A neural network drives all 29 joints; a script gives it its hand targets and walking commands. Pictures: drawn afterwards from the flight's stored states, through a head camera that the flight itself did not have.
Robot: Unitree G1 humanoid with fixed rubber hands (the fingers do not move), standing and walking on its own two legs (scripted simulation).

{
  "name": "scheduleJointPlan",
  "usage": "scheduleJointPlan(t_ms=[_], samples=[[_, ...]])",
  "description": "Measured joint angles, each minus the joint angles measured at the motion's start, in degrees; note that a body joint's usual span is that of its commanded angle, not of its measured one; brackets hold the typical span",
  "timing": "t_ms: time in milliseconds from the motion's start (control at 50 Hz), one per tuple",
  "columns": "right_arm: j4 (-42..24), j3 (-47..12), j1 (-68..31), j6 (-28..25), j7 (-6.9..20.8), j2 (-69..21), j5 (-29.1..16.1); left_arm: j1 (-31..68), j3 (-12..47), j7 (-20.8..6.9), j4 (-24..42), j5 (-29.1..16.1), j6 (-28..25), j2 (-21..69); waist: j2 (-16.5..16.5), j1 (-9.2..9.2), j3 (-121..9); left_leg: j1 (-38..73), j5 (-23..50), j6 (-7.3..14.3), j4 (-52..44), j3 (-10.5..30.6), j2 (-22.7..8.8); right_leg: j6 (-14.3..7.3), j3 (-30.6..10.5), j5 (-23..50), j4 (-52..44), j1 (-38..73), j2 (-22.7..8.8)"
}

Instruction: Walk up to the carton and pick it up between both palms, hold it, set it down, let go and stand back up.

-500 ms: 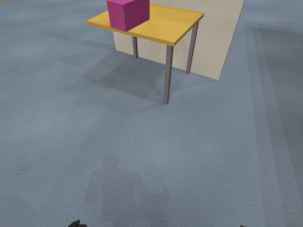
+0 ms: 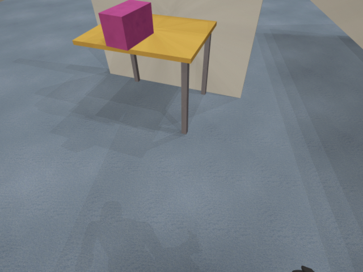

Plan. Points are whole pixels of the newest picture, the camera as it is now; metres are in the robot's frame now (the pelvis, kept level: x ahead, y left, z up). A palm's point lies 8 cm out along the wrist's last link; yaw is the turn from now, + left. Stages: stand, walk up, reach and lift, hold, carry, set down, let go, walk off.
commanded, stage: walk up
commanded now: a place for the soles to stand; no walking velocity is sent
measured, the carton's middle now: (128, 24) +1.50 +0.39 -0.01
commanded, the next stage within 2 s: none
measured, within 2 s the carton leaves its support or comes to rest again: neither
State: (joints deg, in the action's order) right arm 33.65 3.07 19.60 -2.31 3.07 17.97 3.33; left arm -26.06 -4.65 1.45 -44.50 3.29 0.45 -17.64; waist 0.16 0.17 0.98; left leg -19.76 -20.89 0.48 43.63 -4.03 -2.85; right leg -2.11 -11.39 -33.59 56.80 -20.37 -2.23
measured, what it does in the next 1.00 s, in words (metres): walks ahead, turning right: right foot, then left foot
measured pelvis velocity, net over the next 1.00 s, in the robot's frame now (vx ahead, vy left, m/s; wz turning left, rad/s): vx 0.48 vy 0.18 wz -0.26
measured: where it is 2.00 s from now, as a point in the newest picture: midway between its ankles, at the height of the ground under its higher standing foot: (135, 175)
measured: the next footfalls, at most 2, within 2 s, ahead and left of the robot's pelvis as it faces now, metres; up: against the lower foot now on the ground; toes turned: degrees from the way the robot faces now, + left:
right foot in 0.38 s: +0.32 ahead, -0.08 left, +0.00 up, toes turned -10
left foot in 0.82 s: +0.58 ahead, +0.25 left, +0.00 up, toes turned -6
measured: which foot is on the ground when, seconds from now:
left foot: down 0.00-0.38, up 0.40-0.80, down 0.82-1.00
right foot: up 0.00-0.36, down 0.38-0.82, up 0.84-1.00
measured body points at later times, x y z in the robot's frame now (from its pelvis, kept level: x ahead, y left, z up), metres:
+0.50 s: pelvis +0.22 +0.04 +0.01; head +0.24 +0.01 +0.46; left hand +0.39 +0.27 -0.08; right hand +0.17 -0.23 -0.13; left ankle +0.15 +0.16 -0.60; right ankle +0.28 -0.07 -0.71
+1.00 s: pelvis +0.48 +0.18 +0.02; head +0.50 +0.19 +0.47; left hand +0.64 +0.42 -0.09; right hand +0.47 -0.09 -0.08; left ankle +0.54 +0.26 -0.71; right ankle +0.42 +0.04 -0.61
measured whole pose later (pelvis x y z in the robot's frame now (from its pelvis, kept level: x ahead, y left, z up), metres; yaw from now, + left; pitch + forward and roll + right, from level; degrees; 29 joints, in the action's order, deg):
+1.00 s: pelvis +0.48 +0.18 +0.02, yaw -15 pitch -3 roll -2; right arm 37.0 0.8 20.5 -0.2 2.4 15.8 2.6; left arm -20.6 -2.9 2.0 -37.6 2.2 -0.7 -15.5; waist -0.4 -2.8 4.7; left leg -16.4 -16.2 3.0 35.2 -8.0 -4.1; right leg -1.0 -0.7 -25.2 70.9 -28.4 -0.3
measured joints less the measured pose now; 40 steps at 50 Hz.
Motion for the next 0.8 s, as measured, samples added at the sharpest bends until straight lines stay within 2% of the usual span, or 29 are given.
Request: scheduleJointPlan(t_ms=[40, 100, 180, 240, 320, 360, 400, 460, 500, 520, 580, 660, 720, 800], samples=[[2.7, -1.2, 2.4, 0.3, -0.9, -0.9, 0.1, 1.4, 0.6, -0.2, 0.8, 0.1, 0.6, 0.3, 0.3, -1.31, -0.9, 3.7, -2.0, 0.5, -1.2, -1.6, 0.0, 0.6, 3.2, 3.6, 8.6, -4.3, 1.1], [6.7, -1.7, 6.4, 0.9, -1.4, -1.7, -0.3, 4.8, 1.0, -1.2, 3.6, -0.5, 0.3, 0.8, -0.2, -3.12, -1.6, 10.0, -0.8, 1.8, -8.3, -2.5, 0.1, 1.7, 8.5, 11.3, 10.1, -9.3, 1.2], [9.7, -1.3, 9.3, 0.7, -1.7, -1.9, -0.4, 8.8, 1.1, -2.6, 7.8, -1.6, -0.9, 1.2, 0.1, -4.62, -0.4, 16.1, 0.9, 1.3, -16.3, -4.7, 1.1, 2.0, 10.1, 19.4, 2.8, -14.1, 0.8], [10.9, -1.0, 10.1, 0.7, -1.4, -1.3, -0.6, 10.9, 1.3, -2.8, 9.4, -2.2, -1.1, 1.9, -0.3, -5.39, 1.2, 19.1, 0.0, 1.5, -19.2, -6.5, 2.0, 1.7, 11.6, 23.7, -6.7, -14.5, 0.4], [10.8, -1.2, 10.9, 1.1, -1.5, -0.3, -0.8, 12.8, 1.6, -2.3, 10.3, -1.8, -1.1, 3.3, -1.5, -6.90, 3.1, 21.8, -3.9, 1.3, -19.1, -8.7, 2.6, 0.5, 14.3, 25.1, -18.0, -10.8, 1.2], [10.5, -1.6, 11.7, 1.7, -1.7, 0.0, -0.8, 13.3, 1.8, -1.7, 11.2, -1.2, -1.7, 3.7, -2.4, -7.24, 3.6, 21.4, -7.9, 1.0, -14.7, -8.9, 1.8, -1.0, 15.3, 24.4, -22.3, -7.0, 2.6], [10.5, -2.3, 11.2, 2.6, -1.8, -0.1, -0.3, 13.8, 1.9, -0.6, 12.0, -0.1, -2.8, 4.0, -3.4, -5.58, 5.4, 17.4, -11.6, 1.1, -0.8, -8.2, -0.6, -2.3, 15.4, 25.0, -20.2, -6.1, 4.5], [9.1, -3.1, 8.8, 4.8, -1.0, -0.2, 0.2, 11.3, 2.9, 1.4, 11.2, 0.1, -2.6, 4.0, -2.8, -3.08, 6.4, 6.6, -8.9, 0.2, 24.3, -1.9, 0.9, -2.4, 13.5, 20.0, -16.1, -4.0, 5.1], [7.4, -2.6, 6.7, 5.6, -0.5, 0.4, 0.6, 8.7, 3.3, 2.2, 9.2, -0.3, -2.2, 4.5, -3.2, -2.01, 5.7, -0.8, -4.7, -0.5, 32.6, 0.5, 0.7, -1.4, 12.3, 19.2, -18.5, -0.2, 4.4], [6.3, -2.2, 5.6, 5.7, -0.2, 0.8, 0.7, 7.5, 3.3, 2.3, 8.1, -0.4, -2.3, 4.8, -3.6, -1.50, 5.4, -4.2, -2.6, -0.9, 33.4, 1.4, -0.1, -0.9, 11.9, 19.2, -20.1, 1.8, 4.0], [3.0, -1.1, 1.8, 5.1, 0.9, 1.8, 0.4, 4.3, 3.2, 1.7, 5.3, -0.5, -3.3, 5.1, -5.4, -0.07, 4.8, -12.0, 2.9, -2.2, 28.9, 4.1, -3.1, 0.2, 10.6, 19.2, -24.5, 6.7, 3.1], [1.0, -0.8, -3.1, 4.8, 2.3, 1.0, -0.4, 1.8, 2.6, 0.9, 3.2, -0.4, -4.5, 3.8, -6.3, 0.70, 3.9, -17.2, 9.1, -2.9, 17.5, 5.7, -6.4, 0.9, 9.3, 17.6, -27.4, 10.5, 1.9], [0.5, -1.2, -4.9, 4.4, 2.9, -0.4, -0.3, 1.3, 1.9, 0.5, 3.4, -0.2, -5.0, 2.4, -5.8, 1.32, 3.4, -16.4, 12.7, -2.2, 7.0, 5.5, -7.6, 1.7, 8.9, 15.1, -27.5, 12.0, 0.8], [0.6, -1.2, -5.0, 3.5, 2.9, -1.2, 0.1, 0.8, 1.1, 0.3, 4.5, 0.5, -4.6, 1.2, -4.4, 2.13, 2.0, -9.7, 11.8, -0.3, -2.8, 3.2, -6.5, 2.8, 8.0, 9.7, -24.7, 13.4, -1.7]])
